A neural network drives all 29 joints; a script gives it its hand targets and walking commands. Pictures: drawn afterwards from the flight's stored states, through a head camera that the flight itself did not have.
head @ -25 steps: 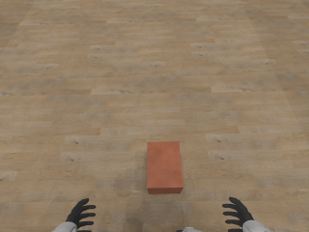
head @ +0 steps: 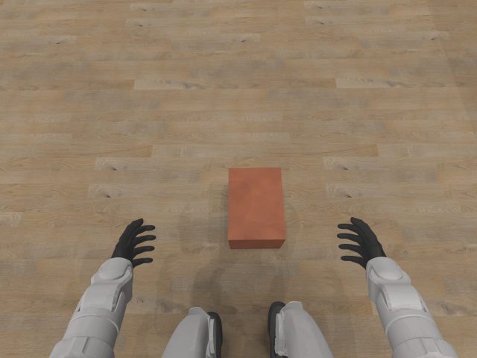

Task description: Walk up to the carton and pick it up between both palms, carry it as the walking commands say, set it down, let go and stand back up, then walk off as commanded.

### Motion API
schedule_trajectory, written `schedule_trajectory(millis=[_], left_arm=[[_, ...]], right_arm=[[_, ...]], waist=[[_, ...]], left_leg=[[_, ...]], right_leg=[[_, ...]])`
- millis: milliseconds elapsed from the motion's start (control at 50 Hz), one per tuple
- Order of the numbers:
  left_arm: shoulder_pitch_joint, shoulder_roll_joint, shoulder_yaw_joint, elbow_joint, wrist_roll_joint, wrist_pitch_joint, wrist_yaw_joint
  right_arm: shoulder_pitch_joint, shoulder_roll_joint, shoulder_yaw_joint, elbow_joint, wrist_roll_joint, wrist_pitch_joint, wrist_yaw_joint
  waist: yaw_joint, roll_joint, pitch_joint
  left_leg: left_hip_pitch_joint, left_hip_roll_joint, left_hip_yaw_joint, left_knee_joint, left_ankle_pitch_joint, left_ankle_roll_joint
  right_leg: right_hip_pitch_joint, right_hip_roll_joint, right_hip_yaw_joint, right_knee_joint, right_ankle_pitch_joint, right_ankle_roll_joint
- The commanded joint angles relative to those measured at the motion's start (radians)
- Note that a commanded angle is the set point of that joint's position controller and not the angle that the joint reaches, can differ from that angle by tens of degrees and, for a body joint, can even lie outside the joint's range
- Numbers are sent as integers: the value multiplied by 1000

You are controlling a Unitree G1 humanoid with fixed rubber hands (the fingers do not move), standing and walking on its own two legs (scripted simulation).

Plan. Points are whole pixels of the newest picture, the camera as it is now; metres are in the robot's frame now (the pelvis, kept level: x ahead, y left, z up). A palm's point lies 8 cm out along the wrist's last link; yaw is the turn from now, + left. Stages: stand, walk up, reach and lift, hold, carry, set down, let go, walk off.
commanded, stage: reach and lift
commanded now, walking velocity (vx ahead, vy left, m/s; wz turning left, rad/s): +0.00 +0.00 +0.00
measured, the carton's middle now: (254, 209) +0.53 -0.04 -0.62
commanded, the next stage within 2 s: none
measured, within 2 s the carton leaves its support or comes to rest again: neither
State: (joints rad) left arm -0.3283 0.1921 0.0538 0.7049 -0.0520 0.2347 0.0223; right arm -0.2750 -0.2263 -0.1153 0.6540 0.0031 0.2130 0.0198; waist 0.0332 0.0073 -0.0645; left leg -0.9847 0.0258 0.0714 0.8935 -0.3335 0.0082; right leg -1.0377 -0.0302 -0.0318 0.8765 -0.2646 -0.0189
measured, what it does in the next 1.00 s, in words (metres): lowers itself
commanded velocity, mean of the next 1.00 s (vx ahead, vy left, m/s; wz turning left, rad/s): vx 0.00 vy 0.00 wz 0.00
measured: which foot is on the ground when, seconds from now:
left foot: down 0.00-1.00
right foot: down 0.00-1.00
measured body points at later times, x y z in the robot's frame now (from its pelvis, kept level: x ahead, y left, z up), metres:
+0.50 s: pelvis +0.00 -0.01 -0.03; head +0.28 -0.03 +0.32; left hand +0.43 +0.19 -0.16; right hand +0.46 -0.22 -0.17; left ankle +0.04 +0.12 -0.68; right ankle +0.07 -0.11 -0.68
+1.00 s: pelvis -0.01 -0.01 -0.05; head +0.32 -0.01 +0.25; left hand +0.48 +0.17 -0.20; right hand +0.51 -0.21 -0.21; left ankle +0.04 +0.12 -0.68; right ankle +0.07 -0.11 -0.68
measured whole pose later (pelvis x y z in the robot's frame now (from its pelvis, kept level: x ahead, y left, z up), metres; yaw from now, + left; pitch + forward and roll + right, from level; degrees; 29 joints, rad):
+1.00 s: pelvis -0.01 -0.01 -0.05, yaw +2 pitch +50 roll +2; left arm -1.04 0.14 0.27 0.83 0.03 0.09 0.10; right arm -1.13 -0.29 -0.37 0.98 -0.06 0.05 0.03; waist 0.01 0.00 -0.07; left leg -1.58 0.02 0.06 1.01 -0.30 0.00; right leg -1.63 -0.04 -0.03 0.99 -0.23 -0.03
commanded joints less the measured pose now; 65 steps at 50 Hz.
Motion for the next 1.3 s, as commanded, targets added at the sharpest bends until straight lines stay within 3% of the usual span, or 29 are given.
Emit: schedule_trajectory(millis=[0,20,80,100,120,180,200,300,380,480,560,620,640,700,820,840,880,900,960,980,1000,1040,1080,1100,1180,1200,1240,1260,1280], left_arm=[[-430,53,115,-80,-56,49,57],[-478,38,96,-65,-64,47,63],[-490,-5,132,18,-15,36,67],[-476,12,147,51,0,23,71],[-516,65,197,73,10,14,75],[-511,65,204,44,17,-73,66],[-485,113,257,52,43,-92,65],[-583,87,223,-31,-3,-172,60],[-788,132,191,-152,-43,-158,74],[-997,131,172,-162,-57,-155,92],[-878,34,150,47,-37,-133,89],[-737,19,253,261,38,-127,72],[-737,-29,261,215,63,-124,82],[-862,12,334,97,113,-152,79],[-1000,91,308,-83,98,-208,81],[-963,20,264,3,90,-202,78],[-1025,95,342,24,121,-183,83],[-996,58,305,66,107,-183,86],[-1076,78,306,-12,86,-162,92],[-1070,46,303,68,85,-163,92],[-1142,33,266,69,41,-148,95],[-1134,21,246,37,57,-153,98],[-1130,2,230,57,18,-132,102],[-1170,-32,187,25,-4,-130,100],[-1180,83,236,121,24,-113,132],[-1235,68,225,30,2,-115,135],[-1244,109,244,89,20,-114,140],[-1207,110,251,114,20,-109,139],[-1178,67,238,181,36,-97,139]], right_arm=[[-494,-238,-157,20,-35,34,16],[-547,-234,-177,31,-45,29,27],[-586,-204,-177,76,-36,-3,21],[-543,-242,-222,137,-62,-13,26],[-645,-208,-179,127,-51,-15,22],[-651,-167,-187,98,-78,-79,-14],[-628,-148,-164,110,-64,-85,-30],[-871,-196,-177,-56,-20,-173,-35],[-1007,-267,-180,-114,19,-168,-33],[-1056,-298,-248,78,-55,-158,-22],[-973,-254,-296,283,-98,-158,-6],[-957,-228,-294,335,-119,-165,11],[-975,-255,-362,314,-133,-172,25],[-1156,-240,-304,122,-122,-190,34],[-1200,-172,-268,76,-79,-202,16],[-1099,-161,-298,263,-109,-203,14],[-1203,-213,-322,175,-124,-186,7],[-1144,-175,-327,295,-133,-179,12],[-1212,-254,-367,168,-138,-177,-14],[-1214,-238,-344,299,-108,-180,-6],[-1259,-268,-371,257,-130,-179,-11],[-1257,-264,-346,302,-104,-176,1],[-1307,-304,-321,222,-88,-185,-5],[-1307,-314,-345,218,-84,-187,-4],[-1380,-361,-329,256,-78,-165,-22],[-1396,-369,-311,224,-66,-170,-25],[-1451,-368,-268,246,-37,-158,-26],[-1402,-299,-241,246,-19,-158,-23],[-1389,-337,-282,299,-39,-153,-24]], waist=[[-84,-28,-402],[-136,-66,-406],[-88,-26,-414],[-121,-16,-466],[-58,-70,-428],[-76,-144,-639],[-13,-169,-706],[-63,-173,-881],[-88,-158,-1042],[-152,-59,-976],[-182,-81,-853],[-100,-111,-737],[-102,-42,-829],[-46,-108,-920],[-75,-136,-1033],[-127,-87,-898],[-70,-84,-883],[-114,-90,-836],[-141,-56,-1006],[-110,-17,-869],[-184,-45,-915],[-147,7,-917],[-166,-41,-955],[-213,40,-1009],[-136,24,-961],[-173,11,-1096],[-93,-4,-1003],[-113,-61,-985],[-132,39,-915]], left_leg=[[70,-52,-86,-27,-108,-30],[100,-34,-129,-30,-139,-23],[25,-60,-94,-22,-77,-29],[61,-53,-103,-8,10,-46],[-78,-68,-83,6,33,-34],[-209,-93,-70,54,181,-35],[-227,-97,-52,55,163,-23],[-390,-109,-62,92,326,-27],[-292,-115,-84,91,297,-21],[-194,-114,-110,98,285,-48],[-198,-105,-117,78,339,-54],[-333,-103,-92,65,334,-49],[-204,-100,-107,89,404,-61],[-316,-116,-80,83,366,-50],[-479,-130,-58,144,379,-46],[-495,-126,-72,143,370,-60],[-482,-129,-56,221,255,-45],[-505,-113,-72,208,217,-52],[-413,-125,-60,282,205,-56],[-496,-115,-65,316,191,-64],[-447,-115,-95,322,116,-59],[-437,-119,-82,364,144,-65],[-444,-126,-82,399,183,-67],[-395,-123,-92,428,183,-74],[-458,-128,-79,505,120,-76],[-458,-136,-72,549,105,-78],[-567,-132,-48,602,90,-66],[-532,-132,-54,581,106,-51],[-549,-136,-45,586,65,-69]], right_leg=[[123,44,25,34,-130,-17],[53,59,-8,70,-125,-5],[100,52,19,31,-78,-15],[58,63,3,39,12,-14],[96,57,20,59,15,1],[292,54,71,81,313,12],[360,49,101,69,316,22],[533,48,134,155,699,2],[573,52,117,184,644,6],[353,65,102,153,474,-3],[199,75,64,119,510,-3],[178,66,64,114,514,2],[105,81,53,134,504,4],[306,68,111,109,557,13],[426,51,123,220,775,25],[274,62,98,222,726,26],[144,60,105,239,489,36],[112,65,108,247,458,26],[49,82,58,304,378,27],[-34,77,78,338,365,14],[-94,86,49,355,263,21],[-154,85,52,401,250,11],[-200,81,20,436,280,10],[-226,78,26,458,274,-2],[-362,89,16,554,171,9],[-250,83,31,567,191,10],[-300,70,56,615,162,21],[-322,84,22,617,181,26],[-415,85,26,621,125,19]])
